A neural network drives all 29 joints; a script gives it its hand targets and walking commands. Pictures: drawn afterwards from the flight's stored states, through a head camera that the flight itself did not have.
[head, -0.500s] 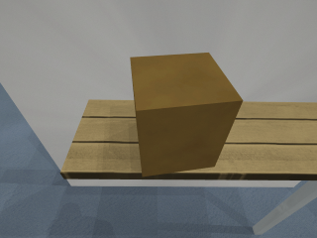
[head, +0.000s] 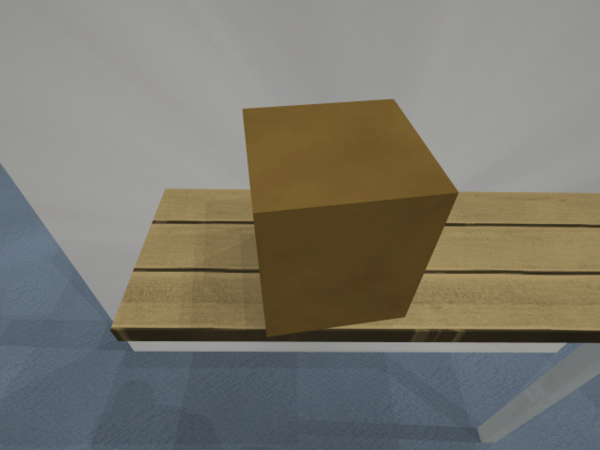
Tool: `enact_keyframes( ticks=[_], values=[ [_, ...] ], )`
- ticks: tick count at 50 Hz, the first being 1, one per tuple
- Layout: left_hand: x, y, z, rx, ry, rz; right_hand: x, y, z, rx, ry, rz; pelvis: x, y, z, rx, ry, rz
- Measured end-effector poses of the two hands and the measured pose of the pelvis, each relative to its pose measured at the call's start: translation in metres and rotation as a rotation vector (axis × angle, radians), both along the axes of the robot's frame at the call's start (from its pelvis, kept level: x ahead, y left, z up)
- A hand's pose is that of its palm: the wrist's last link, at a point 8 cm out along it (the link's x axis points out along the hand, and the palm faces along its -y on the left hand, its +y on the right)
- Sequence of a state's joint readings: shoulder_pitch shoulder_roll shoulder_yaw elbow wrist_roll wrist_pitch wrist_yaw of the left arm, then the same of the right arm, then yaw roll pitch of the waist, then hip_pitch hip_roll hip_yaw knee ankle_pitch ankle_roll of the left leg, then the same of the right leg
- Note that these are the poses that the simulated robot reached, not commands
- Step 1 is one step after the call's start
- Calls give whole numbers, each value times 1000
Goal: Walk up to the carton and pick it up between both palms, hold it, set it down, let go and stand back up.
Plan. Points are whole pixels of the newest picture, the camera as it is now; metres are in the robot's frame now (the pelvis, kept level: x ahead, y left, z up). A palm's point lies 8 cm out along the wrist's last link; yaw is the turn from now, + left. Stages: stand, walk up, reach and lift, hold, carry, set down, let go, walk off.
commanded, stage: stand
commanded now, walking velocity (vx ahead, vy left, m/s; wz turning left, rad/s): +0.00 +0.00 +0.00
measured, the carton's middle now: (329, 220) +0.41 -0.02 +0.11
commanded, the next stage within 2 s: none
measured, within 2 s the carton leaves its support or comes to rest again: neither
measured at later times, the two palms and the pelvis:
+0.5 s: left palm out of the picture +0.00 +0.24 -0.14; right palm out of the picture +0.00 -0.24 -0.14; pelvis +0.01 +0.00 +0.00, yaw +0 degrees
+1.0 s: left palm out of the picture +0.00 +0.23 -0.14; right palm out of the picture +0.00 -0.24 -0.14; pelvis +0.01 +0.00 +0.00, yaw +0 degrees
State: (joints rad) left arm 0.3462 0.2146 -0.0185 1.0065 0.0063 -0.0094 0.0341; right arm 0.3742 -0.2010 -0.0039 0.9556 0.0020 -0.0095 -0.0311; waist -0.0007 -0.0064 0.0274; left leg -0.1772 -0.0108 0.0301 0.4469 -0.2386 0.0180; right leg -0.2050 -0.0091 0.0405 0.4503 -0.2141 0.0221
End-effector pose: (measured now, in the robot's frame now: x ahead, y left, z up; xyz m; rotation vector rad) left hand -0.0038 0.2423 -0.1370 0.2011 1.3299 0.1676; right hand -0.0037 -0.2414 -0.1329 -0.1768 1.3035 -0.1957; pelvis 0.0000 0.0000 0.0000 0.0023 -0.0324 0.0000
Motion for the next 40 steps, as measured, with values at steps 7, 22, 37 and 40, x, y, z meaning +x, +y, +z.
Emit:
enact_keyframes(
  ticks=[7,22,37,40],
  values=[
    [1,-2,0,-2,6,3,0,1,-1,3,9,-3,2,-1,0,0,1,0],
    [4,-5,-1,-4,15,6,1,3,-2,8,25,-8,5,-2,1,0,4,-1],
    [5,-8,-1,-7,24,10,2,5,-3,12,36,-12,8,-2,1,1,5,-2],
    [5,-8,-2,-7,26,11,2,5,-3,13,38,-12,9,-2,1,1,6,-2]
  ],
)
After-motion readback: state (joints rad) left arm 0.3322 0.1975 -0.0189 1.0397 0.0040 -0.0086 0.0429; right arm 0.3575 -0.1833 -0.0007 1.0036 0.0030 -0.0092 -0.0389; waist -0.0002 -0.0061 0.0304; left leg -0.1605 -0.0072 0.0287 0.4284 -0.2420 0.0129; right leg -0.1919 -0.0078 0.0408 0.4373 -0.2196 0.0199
